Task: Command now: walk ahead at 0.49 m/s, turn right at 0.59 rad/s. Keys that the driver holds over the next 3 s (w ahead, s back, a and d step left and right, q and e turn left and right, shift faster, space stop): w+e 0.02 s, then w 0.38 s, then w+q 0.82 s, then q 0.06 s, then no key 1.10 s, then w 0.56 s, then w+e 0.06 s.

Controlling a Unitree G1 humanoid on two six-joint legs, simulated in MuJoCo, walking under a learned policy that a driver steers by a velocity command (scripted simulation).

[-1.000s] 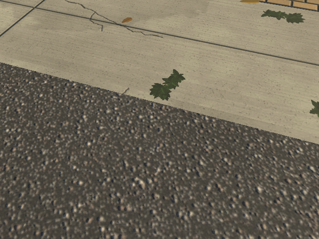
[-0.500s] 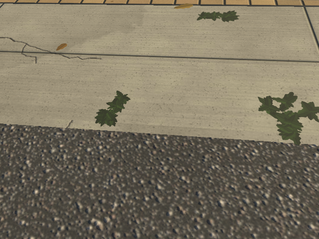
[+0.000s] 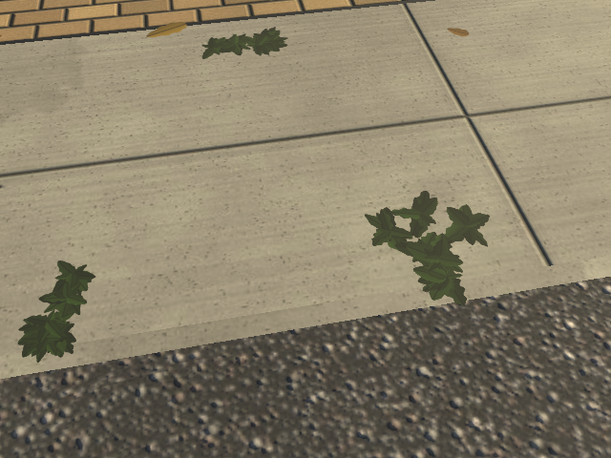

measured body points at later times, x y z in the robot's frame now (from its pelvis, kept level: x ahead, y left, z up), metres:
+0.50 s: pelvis +0.26 -0.08 +0.00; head +0.29 -0.10 +0.45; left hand +0.42 +0.16 -0.10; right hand +0.30 -0.36 -0.14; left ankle +0.20 +0.09 -0.64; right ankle +0.30 -0.17 -0.74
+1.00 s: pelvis +0.54 -0.04 -0.02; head +0.58 -0.03 +0.43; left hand +0.55 +0.24 -0.15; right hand +0.75 -0.27 -0.12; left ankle +0.61 +0.04 -0.74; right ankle +0.37 -0.19 -0.64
